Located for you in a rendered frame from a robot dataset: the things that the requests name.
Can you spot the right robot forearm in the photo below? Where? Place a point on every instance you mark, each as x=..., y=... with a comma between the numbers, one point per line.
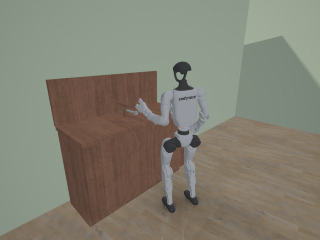
x=200, y=122

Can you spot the left robot forearm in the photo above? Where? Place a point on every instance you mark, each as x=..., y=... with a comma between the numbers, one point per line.
x=156, y=119

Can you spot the robot left upper arm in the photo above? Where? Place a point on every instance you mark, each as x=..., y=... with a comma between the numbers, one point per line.
x=165, y=106

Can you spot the robot left thigh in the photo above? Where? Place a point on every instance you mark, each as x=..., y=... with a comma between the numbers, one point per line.
x=168, y=146

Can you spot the left robot hand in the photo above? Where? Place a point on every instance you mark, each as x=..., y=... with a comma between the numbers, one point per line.
x=141, y=106

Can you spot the robot right upper arm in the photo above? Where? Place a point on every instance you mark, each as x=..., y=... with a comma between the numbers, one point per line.
x=204, y=113

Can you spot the tap lever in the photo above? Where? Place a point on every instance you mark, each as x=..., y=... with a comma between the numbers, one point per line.
x=134, y=112

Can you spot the right robot hand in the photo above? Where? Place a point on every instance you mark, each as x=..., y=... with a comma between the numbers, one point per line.
x=193, y=127

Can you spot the counter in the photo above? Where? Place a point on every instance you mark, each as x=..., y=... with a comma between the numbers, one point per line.
x=110, y=155

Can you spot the robot torso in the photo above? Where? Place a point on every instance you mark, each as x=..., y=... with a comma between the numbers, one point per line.
x=183, y=111

